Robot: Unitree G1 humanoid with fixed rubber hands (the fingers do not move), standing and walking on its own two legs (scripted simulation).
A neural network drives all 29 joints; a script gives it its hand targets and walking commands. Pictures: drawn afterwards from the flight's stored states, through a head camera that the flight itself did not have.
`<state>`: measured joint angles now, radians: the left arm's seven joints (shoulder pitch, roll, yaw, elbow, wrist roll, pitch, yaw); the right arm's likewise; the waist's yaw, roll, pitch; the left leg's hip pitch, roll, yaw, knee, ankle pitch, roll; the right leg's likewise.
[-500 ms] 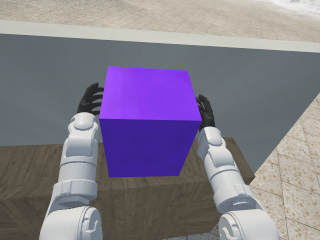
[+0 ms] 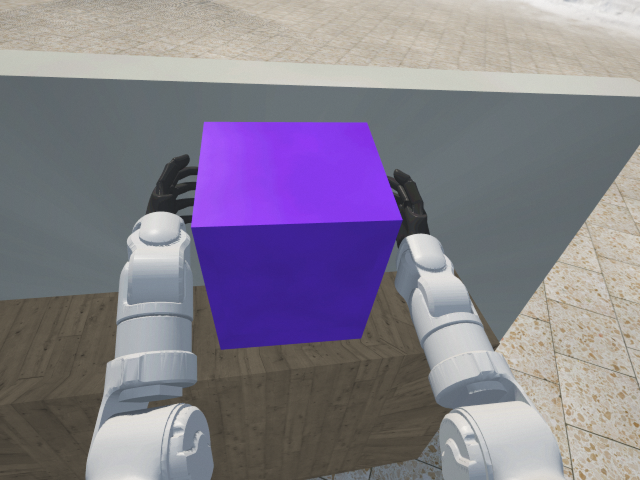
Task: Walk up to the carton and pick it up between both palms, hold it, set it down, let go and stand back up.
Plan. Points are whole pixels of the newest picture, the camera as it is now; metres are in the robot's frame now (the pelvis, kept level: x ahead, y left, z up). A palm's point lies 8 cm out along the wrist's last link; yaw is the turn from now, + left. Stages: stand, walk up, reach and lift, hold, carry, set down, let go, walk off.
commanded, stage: reach and lift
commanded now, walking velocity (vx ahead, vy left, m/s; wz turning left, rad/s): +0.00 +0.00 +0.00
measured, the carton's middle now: (290, 241) +0.41 +0.01 +0.11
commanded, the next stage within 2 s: hold in 0.60 s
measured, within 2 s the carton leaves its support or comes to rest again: neither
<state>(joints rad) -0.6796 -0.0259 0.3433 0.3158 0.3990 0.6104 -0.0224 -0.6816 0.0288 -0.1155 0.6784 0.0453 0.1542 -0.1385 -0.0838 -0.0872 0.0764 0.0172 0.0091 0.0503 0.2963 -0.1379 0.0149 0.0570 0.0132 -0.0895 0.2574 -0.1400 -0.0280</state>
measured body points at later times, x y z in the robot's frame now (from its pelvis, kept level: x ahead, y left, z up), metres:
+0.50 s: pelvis +0.00 +0.01 +0.00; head -0.04 +0.04 +0.45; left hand +0.39 +0.16 +0.18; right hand +0.38 -0.14 +0.17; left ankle +0.03 +0.11 -0.75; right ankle +0.02 -0.10 -0.75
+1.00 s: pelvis +0.00 +0.00 +0.00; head -0.06 +0.03 +0.44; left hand +0.37 +0.17 +0.20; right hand +0.37 -0.13 +0.19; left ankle +0.03 +0.11 -0.75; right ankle +0.02 -0.10 -0.75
